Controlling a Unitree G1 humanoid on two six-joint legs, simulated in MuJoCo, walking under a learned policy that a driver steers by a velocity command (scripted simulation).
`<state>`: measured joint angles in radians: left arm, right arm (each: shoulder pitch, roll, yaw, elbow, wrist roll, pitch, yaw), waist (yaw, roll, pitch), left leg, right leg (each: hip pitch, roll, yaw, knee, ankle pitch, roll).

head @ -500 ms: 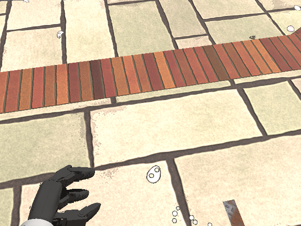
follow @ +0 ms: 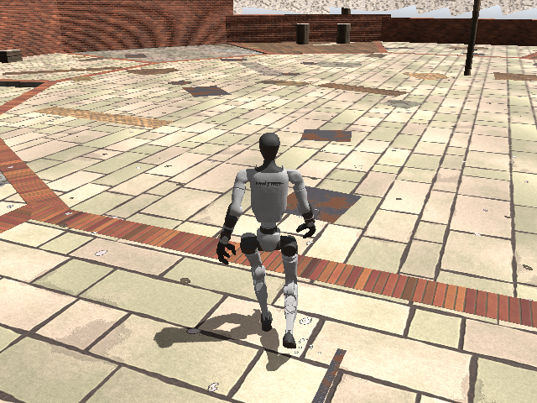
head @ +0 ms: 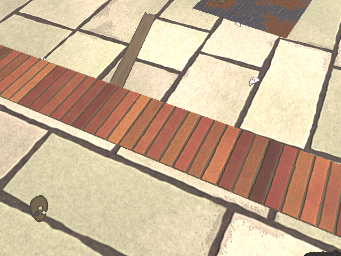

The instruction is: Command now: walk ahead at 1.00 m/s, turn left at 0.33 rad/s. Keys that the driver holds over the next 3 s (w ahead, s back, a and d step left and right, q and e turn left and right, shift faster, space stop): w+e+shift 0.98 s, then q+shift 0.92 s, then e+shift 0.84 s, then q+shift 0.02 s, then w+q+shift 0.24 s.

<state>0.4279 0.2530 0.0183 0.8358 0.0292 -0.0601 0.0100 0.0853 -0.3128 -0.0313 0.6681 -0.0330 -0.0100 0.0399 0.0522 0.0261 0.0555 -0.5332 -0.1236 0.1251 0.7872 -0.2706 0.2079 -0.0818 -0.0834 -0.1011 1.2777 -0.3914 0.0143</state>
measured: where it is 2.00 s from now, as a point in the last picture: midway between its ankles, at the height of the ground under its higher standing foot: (286, 107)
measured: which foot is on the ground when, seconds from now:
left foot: down 0.00-0.40, up 0.42-0.80, down 0.82-1.00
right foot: up 0.00-0.38, down 0.40-0.80, up 0.82-1.00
